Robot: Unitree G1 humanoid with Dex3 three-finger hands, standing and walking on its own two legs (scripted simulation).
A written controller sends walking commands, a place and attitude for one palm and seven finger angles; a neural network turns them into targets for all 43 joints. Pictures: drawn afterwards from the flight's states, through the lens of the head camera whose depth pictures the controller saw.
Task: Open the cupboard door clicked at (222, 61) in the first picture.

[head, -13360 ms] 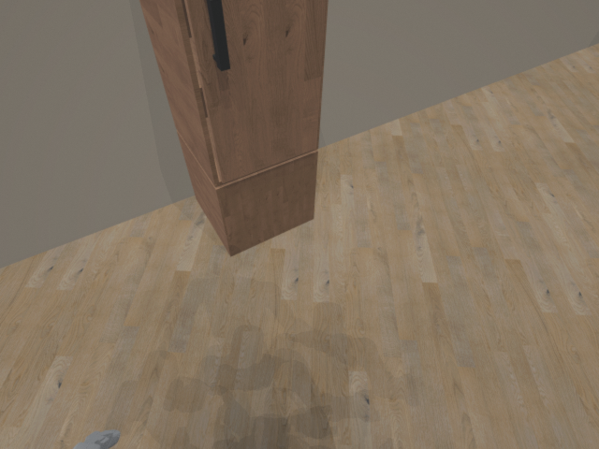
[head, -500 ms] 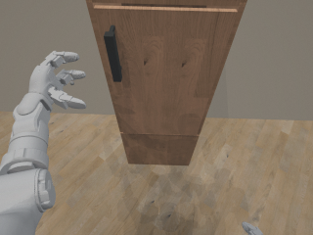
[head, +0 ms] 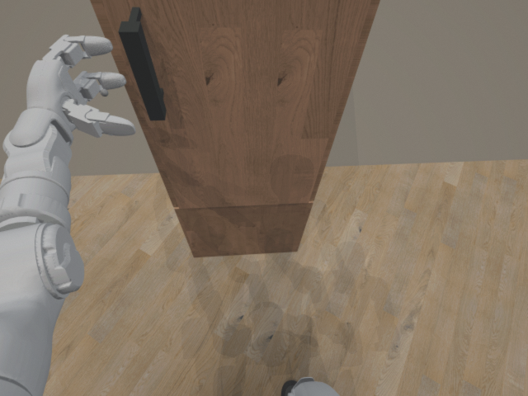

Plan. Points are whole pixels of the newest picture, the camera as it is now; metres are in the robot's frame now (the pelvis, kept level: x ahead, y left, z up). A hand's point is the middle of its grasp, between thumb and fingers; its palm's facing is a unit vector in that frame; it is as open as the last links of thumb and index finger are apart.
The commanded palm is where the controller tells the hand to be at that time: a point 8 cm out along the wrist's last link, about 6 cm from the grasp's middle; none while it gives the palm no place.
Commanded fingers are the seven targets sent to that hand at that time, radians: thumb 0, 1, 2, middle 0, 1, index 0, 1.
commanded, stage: move the hooked fingers beside the handle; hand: left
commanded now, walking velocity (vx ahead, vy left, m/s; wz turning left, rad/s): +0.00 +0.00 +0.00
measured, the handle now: (147, 67) +0.58 +0.14 +0.15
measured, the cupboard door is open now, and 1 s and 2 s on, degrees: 0 0 0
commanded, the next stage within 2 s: slide the fingers in behind the handle in 0.88 s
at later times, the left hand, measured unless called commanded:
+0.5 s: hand (106, 86) +0.53 +0.19 +0.15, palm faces -0.03 -1.00 +0.02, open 14.0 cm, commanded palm +0.50 +0.24 +0.15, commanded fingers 0.00 -0.50 0.30 -0.30 -1.20 -0.30 -1.20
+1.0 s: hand (110, 84) +0.53 +0.18 +0.15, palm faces -0.03 -1.00 +0.01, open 14.0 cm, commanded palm +0.51 +0.23 +0.15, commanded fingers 0.00 -0.50 0.30 -0.30 -1.20 -0.30 -1.20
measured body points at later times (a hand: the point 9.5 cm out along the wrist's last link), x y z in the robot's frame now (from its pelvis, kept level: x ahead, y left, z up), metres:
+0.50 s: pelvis +0.02 +0.00 +0.00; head +0.11 +0.01 +0.44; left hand +0.53 +0.24 +0.15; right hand +0.00 -0.27 -0.11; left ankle -0.03 +0.10 -0.72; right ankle +0.03 -0.12 -0.72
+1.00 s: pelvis +0.01 +0.00 +0.00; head +0.11 +0.01 +0.44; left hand +0.53 +0.24 +0.15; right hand +0.01 -0.26 -0.12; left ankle -0.03 +0.10 -0.72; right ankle +0.03 -0.12 -0.72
